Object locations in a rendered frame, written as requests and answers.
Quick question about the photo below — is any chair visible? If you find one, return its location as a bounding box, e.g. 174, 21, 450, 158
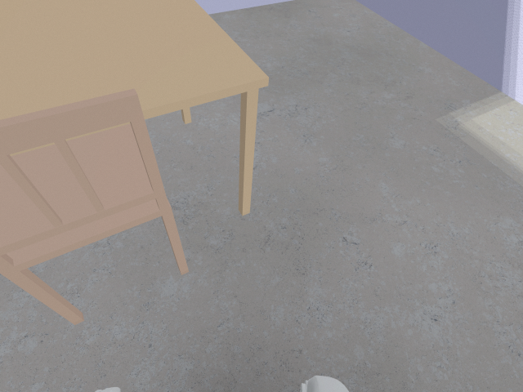
0, 88, 189, 325

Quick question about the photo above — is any table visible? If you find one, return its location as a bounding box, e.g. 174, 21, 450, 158
0, 0, 269, 216

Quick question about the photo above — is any robot right thigh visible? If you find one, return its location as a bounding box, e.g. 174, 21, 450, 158
300, 376, 349, 392

